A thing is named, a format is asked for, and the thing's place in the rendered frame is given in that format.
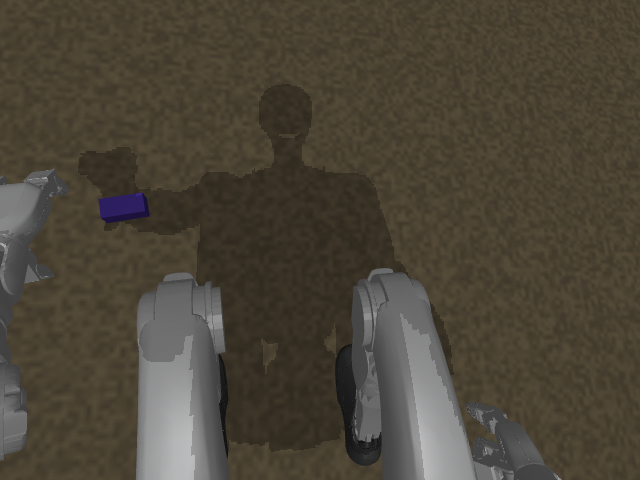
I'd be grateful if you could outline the left robot hand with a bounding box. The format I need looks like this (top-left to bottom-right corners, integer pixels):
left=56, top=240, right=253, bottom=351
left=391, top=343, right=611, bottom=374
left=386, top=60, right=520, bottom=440
left=0, top=169, right=69, bottom=284

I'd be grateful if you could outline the small box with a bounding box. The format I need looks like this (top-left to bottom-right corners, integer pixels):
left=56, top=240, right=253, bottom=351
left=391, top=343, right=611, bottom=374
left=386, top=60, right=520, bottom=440
left=98, top=193, right=150, bottom=223

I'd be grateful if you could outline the right robot arm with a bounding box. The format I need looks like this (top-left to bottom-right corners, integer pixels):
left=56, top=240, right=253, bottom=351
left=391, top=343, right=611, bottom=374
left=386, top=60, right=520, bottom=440
left=514, top=464, right=561, bottom=480

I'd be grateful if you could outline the right robot foot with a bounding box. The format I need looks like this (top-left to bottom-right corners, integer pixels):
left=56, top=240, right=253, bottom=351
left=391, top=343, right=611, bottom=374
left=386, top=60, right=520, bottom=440
left=335, top=344, right=382, bottom=466

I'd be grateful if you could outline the left robot arm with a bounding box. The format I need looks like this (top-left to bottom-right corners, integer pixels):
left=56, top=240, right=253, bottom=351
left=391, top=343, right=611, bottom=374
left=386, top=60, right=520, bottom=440
left=0, top=237, right=29, bottom=461

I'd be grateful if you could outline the right robot hand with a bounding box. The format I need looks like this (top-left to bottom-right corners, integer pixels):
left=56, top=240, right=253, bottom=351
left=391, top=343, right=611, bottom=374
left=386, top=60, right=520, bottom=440
left=466, top=402, right=546, bottom=480

